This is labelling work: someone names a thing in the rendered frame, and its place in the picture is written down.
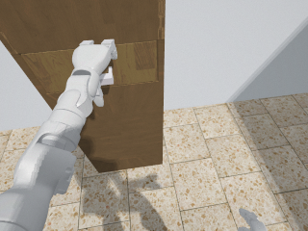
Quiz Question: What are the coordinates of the left robot forearm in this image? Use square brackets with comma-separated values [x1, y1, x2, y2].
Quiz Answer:
[13, 66, 100, 184]

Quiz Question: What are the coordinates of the handle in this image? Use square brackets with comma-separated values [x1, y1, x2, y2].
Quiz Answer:
[99, 66, 114, 86]

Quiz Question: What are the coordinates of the cabinet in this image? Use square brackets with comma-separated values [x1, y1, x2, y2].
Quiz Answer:
[0, 0, 166, 173]

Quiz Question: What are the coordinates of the robot left hand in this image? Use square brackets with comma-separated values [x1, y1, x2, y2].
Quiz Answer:
[72, 38, 117, 107]

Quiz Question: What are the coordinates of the drawer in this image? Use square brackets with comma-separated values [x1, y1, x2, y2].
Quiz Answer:
[21, 39, 158, 93]

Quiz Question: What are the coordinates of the robot right hand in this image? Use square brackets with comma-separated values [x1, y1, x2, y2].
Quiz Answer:
[238, 208, 268, 231]

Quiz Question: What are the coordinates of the robot left upper arm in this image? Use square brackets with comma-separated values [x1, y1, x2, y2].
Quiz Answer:
[0, 142, 77, 231]

